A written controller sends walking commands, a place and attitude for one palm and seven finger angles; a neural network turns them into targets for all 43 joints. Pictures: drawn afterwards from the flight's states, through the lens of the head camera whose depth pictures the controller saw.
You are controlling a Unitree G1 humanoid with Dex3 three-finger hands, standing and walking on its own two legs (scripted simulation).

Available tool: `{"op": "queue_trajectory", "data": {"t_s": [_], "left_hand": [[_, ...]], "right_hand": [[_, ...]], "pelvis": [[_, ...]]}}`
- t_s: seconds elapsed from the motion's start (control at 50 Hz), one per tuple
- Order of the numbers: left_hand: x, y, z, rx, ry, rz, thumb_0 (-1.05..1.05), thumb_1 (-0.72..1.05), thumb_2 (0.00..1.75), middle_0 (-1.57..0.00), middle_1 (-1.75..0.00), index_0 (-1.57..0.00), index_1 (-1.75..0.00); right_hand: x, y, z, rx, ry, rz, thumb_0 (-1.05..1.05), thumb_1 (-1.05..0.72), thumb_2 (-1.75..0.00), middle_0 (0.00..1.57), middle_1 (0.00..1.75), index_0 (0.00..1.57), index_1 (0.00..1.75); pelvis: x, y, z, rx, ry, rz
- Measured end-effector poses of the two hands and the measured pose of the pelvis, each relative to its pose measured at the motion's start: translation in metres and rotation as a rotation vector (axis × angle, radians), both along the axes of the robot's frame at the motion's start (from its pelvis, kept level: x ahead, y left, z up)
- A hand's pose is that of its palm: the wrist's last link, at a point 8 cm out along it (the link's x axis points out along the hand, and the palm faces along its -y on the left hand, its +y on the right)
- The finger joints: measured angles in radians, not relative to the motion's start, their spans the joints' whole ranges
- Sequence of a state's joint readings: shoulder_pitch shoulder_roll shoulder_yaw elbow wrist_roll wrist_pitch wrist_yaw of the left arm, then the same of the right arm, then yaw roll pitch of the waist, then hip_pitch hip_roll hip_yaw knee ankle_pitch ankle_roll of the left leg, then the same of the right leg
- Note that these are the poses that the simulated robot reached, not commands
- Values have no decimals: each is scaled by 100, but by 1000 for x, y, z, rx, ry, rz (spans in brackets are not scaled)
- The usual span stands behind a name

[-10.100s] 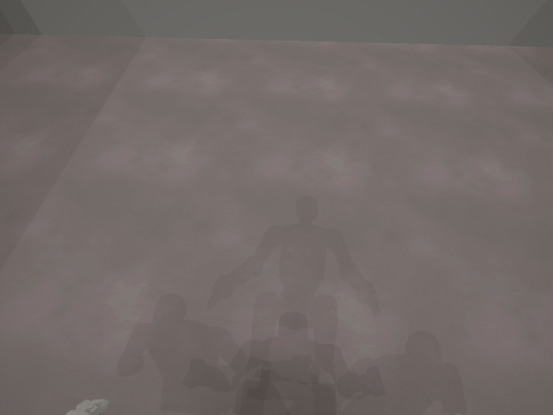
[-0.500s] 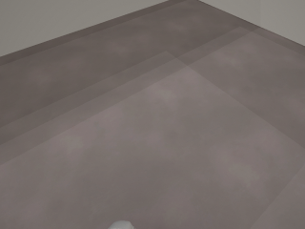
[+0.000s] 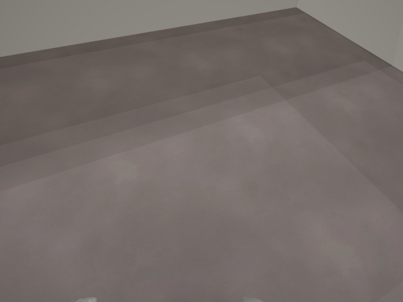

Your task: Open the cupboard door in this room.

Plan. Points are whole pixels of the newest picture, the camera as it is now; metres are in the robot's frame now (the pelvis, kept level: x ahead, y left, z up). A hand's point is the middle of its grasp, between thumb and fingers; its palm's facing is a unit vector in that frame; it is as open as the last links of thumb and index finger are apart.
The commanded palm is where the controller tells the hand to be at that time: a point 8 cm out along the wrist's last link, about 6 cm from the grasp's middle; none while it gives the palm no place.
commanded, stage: turn or walk to find it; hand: left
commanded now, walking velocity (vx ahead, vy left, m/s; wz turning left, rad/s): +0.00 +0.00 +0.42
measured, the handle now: out of the picture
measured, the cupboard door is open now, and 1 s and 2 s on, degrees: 0 0 0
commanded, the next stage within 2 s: none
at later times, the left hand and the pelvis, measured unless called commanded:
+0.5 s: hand out of the picture -0.02 +0.17 -0.17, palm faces +0.25 -0.94 -0.24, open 7.3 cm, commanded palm none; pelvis -0.03 -0.03 +0.00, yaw +14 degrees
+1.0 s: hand out of the picture -0.07 +0.23 -0.17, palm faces +0.44 -0.86 -0.24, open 7.3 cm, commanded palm none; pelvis -0.07 +0.01 +0.00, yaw +25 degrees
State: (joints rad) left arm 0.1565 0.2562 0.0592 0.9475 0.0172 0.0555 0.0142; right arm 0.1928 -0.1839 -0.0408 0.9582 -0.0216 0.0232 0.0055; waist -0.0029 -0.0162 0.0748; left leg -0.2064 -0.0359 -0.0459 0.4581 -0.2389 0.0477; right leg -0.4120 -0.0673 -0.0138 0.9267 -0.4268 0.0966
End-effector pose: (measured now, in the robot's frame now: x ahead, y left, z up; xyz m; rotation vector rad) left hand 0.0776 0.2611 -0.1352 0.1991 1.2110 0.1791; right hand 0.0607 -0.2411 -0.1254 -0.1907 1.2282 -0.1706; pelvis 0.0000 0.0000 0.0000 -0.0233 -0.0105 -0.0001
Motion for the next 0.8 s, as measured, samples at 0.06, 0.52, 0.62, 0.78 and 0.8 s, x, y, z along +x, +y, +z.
{"op": "queue_trajectory", "data": {"t_s": [0.06,0.52,0.62,0.78,0.8], "left_hand": [[11,-14,5,3,-43,-5,0,91,90,-19,-30,-20,-29],[-132,-44,-2,-16,52,260,0,91,90,-20,-30,-21,-30],[-186,-15,-28,-39,124,355,0,91,90,-20,-30,-21,-30],[-214,12,-16,-39,143,424,0,91,90,-20,-30,-20,-29],[-213,14,-14,-37,131,428,0,91,90,-20,-30,-20,-29]], "right_hand": [[-17,-11,-8,9,43,-9,0,-91,-90,21,30,20,30],[12,-28,-17,-10,103,225,1,-91,-90,20,30,19,30],[46,12,-11,-45,-10,328,1,-91,-90,20,30,20,30],[55,58,11,-38,-69,414,0,-91,-90,20,30,20,30],[54,62,11,-34,-68,419,0,-91,-90,20,30,20,30]], "pelvis": [[-3,-9,-2,9,3,26],[-34,-26,-6,43,-6,261],[-48,-3,-19,19,-2,311],[-59,16,-3,-3,-6,354],[-60,17,-2,-4,-5,362]]}}
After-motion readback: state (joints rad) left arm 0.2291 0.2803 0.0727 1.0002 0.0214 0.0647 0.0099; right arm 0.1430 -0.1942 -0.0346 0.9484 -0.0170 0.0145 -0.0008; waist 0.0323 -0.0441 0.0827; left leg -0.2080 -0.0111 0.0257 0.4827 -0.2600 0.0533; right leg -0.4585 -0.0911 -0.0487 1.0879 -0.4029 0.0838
